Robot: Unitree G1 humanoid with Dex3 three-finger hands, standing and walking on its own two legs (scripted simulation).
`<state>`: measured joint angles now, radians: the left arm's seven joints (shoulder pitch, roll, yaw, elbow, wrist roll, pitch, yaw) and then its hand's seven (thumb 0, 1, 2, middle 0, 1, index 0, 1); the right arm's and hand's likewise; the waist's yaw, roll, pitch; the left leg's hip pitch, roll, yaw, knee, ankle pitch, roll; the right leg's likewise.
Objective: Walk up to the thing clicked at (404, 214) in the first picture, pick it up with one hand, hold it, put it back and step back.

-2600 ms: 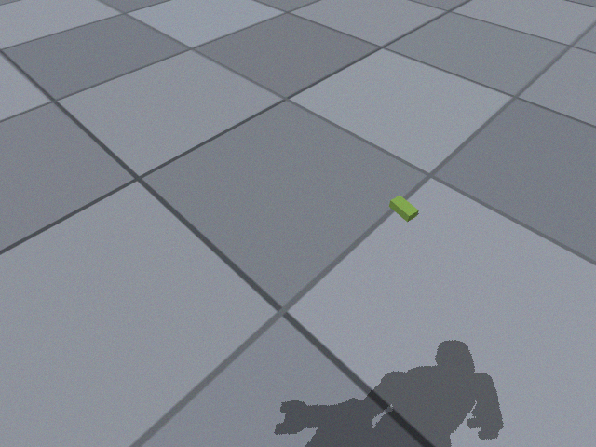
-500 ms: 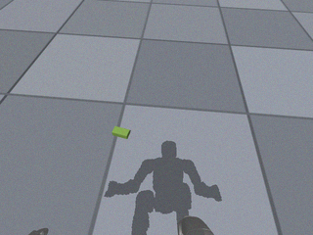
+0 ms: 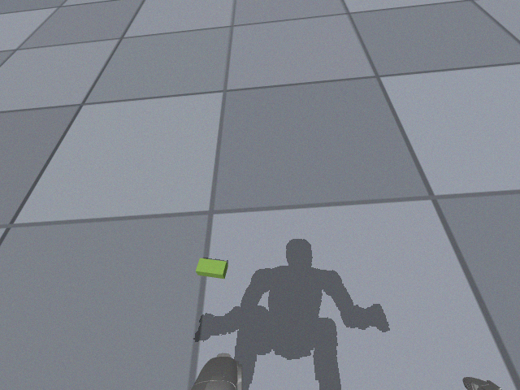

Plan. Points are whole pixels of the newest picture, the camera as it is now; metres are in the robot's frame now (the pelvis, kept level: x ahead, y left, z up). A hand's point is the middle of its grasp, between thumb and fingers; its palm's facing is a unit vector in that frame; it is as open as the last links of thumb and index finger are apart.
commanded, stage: walk up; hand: left
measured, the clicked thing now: (212, 268) +0.66 +0.33 -0.74
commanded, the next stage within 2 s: none
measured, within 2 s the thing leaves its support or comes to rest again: neither
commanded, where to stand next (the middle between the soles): +0.26 +0.12 m, yaw -9 degrees
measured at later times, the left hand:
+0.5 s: hand (74, 329) +0.24 +0.41 -0.14, palm faces -0.17 -0.89 -0.42, open 7.4 cm
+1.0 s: hand (96, 289) +0.33 +0.41 -0.16, palm faces -0.16 -0.92 -0.35, open 7.4 cm
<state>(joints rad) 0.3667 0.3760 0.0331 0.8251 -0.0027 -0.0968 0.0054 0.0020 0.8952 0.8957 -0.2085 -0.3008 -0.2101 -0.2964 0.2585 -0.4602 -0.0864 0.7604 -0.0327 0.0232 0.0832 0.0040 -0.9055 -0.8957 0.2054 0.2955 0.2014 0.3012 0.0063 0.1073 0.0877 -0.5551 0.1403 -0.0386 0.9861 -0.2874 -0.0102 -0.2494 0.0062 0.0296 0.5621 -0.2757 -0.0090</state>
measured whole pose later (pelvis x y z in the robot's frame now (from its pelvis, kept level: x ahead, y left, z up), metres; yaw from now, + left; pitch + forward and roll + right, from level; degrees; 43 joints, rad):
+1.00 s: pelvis +0.20 +0.17 -0.02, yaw -10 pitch -4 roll +2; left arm 0.19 0.39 0.04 0.85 0.02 0.04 -0.02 0.00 0.90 0.90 -0.21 -0.30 -0.21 -0.30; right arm 0.27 -0.40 -0.05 0.92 -0.02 -0.05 -0.02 0.00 -0.91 -0.90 0.21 0.30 0.20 0.30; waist 0.02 -0.05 0.09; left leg -0.32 0.03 0.04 0.66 -0.27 -0.03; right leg -0.38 -0.02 0.04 0.75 -0.33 -0.03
